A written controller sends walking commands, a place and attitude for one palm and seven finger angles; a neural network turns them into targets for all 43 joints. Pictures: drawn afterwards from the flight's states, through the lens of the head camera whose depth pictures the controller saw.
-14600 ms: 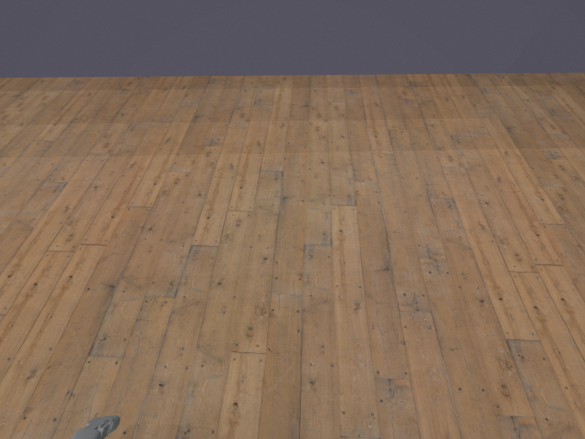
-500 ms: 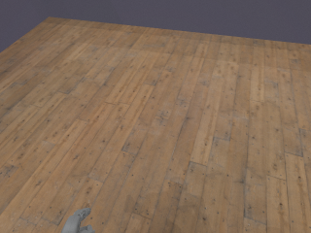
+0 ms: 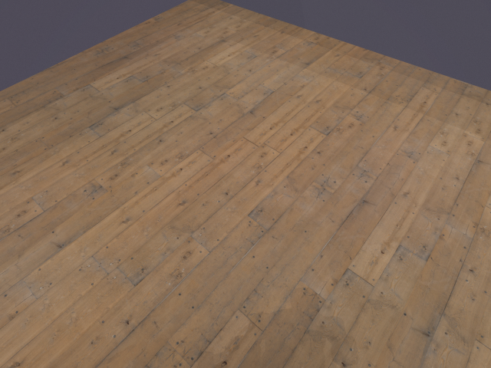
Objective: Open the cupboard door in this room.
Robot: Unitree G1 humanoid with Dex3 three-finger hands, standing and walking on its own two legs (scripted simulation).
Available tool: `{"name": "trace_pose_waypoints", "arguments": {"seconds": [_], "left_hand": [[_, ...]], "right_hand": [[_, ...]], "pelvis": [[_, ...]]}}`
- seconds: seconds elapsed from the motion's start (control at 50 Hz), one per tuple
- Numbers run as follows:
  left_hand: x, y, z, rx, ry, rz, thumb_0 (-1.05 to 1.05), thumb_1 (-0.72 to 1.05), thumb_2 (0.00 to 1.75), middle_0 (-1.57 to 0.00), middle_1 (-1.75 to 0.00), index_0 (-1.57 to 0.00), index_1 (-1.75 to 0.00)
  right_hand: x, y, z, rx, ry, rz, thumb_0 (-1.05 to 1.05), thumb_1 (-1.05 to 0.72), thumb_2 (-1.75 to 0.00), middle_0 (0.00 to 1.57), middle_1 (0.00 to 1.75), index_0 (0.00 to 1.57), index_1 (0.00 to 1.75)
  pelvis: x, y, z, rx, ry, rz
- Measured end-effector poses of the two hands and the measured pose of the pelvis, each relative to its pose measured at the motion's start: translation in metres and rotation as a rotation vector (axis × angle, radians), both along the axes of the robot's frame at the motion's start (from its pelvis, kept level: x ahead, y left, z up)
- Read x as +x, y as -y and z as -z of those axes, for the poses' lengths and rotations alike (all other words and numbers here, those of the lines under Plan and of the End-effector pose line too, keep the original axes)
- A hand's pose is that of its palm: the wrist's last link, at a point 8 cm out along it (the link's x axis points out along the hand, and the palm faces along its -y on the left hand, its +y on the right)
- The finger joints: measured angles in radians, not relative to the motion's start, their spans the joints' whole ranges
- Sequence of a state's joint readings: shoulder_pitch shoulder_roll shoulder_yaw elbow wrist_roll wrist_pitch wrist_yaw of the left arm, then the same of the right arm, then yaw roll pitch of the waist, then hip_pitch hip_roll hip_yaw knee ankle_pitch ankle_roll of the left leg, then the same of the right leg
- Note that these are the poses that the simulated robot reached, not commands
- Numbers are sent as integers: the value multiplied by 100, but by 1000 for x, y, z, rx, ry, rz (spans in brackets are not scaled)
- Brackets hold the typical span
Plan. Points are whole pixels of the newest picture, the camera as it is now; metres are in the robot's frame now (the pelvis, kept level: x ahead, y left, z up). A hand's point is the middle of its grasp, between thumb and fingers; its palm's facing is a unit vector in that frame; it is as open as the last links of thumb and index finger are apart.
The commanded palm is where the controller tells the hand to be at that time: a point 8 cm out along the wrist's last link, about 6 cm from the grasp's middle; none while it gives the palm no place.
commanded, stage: turn or walk to find it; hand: left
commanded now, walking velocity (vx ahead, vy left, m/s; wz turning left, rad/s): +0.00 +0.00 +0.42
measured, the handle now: out of the picture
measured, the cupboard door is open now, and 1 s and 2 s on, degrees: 0 0 0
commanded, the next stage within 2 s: none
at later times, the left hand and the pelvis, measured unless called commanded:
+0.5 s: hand out of the picture +0.07 +0.22 -0.14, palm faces +0.18 -0.95 -0.26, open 7.4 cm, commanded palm none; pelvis -0.02 +0.00 +0.01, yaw +10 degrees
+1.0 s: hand out of the picture -0.10 +0.17 -0.16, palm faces +0.46 -0.85 -0.24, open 7.4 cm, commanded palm none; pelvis -0.04 -0.02 +0.00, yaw +25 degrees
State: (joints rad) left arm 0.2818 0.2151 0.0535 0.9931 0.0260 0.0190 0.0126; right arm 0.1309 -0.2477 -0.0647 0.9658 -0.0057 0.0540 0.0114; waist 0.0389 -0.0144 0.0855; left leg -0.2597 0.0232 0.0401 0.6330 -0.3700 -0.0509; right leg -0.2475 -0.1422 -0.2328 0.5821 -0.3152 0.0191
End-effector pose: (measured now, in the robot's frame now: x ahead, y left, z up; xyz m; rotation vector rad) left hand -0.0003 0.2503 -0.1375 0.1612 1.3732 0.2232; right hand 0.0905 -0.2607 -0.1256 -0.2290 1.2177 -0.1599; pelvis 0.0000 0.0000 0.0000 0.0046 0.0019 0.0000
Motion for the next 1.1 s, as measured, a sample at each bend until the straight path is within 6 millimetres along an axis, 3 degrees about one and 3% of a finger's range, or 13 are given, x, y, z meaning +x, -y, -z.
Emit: {"name": "trace_pose_waypoints", "arguments": {"seconds": [0.06, 0.12, 0.28, 0.4, 0.5, 0.56, 0.7, 0.84, 0.94, 1.04, 1.1], "left_hand": [[-18, -21, 12, -4, -39, -44, 1, 90, 90, -20, -30, -20, -29], [-22, -33, 9, -5, -54, -67, 1, 90, 90, -20, -30, -20, -29], [10, -46, -8, 2, 84, -78, 1, 90, 90, -20, -30, -19, -29], [39, -36, -18, 22, 169, -65, 1, 90, 90, -20, -30, -19, -29], [57, -14, -27, 46, 241, -57, 1, 90, 90, -20, -30, -19, -29], [56, 2, -30, 72, 272, -61, 1, 90, 90, -20, -30, -20, -29], [12, 29, -42, 83, 231, -152, 1, 90, 90, -20, -30, -20, -30], [-44, 42, -33, 62, 159, -269, 1, 90, 90, -20, -30, -20, -30], [-94, 42, -19, 33, 89, -360, 1, 90, 90, -20, -30, -20, -30], [-149, 30, 4, 0, 20, -453, 1, 90, 90, -20, -30, -20, -30], [-174, 21, 13, -10, -23, -499, 1, 90, 90, -20, -30, -20, -29]], "right_hand": [[21, -22, -7, -12, 59, -53, 1, -91, -90, 19, 30, 20, 30], [28, -40, -18, -13, 87, -82, 1, -91, -90, 20, 30, 20, 30], [15, -63, -19, 16, 51, -115, 0, -90, -90, 20, 30, 20, 30], [-16, -54, -6, 42, -22, -95, 1, -90, -90, 20, 30, 20, 30], [-43, -29, 11, 60, -104, -82, 1, -90, -90, 20, 30, 20, 30], [-52, -11, 25, 75, -138, -81, 1, -90, -90, 20, 30, 20, 30], [-44, 14, 24, 74, -176, -141, 1, -91, -90, 20, 30, 20, 30], [-20, 13, 18, 48, -180, -239, 1, -91, -90, 19, 30, 20, 30], [12, -12, 11, 25, -134, -337, 1, -91, -90, 19, 30, 20, 30], [48, -57, 4, 4, -18, -446, 1, -91, -90, 19, 30, 20, 30], [60, -83, -4, 4, 45, -499, 1, -91, -90, 19, 30, 20, 30]], "pelvis": [[-2, -13, 5, 2, 9, -14], [-2, -21, -2, -19, 14, -32], [-8, -29, -13, -31, 12, -91], [-12, -20, -12, -20, 5, -137], [-16, 0, -6, -1, -6, -179], [-18, 14, 0, 8, -3, -203], [-21, 31, -9, 35, 12, -287], [-25, 35, -11, 38, 9, -359], [-33, 27, -8, 27, 6, -407], [-46, 8, 2, -5, 6, -457], [-53, -1, 5, 0, 12, -474]]}}
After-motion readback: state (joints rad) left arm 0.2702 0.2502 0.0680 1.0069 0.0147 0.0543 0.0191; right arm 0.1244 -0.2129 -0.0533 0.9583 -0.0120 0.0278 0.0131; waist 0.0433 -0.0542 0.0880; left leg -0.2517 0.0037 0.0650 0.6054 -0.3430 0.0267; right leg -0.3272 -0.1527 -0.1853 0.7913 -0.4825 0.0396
